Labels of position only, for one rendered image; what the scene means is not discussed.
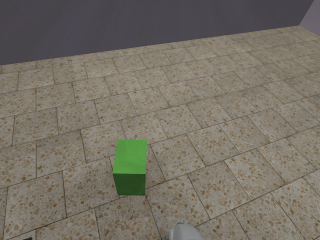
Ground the carton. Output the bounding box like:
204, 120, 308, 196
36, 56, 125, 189
112, 139, 147, 196

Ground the right robot thigh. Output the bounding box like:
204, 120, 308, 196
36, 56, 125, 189
169, 224, 204, 240

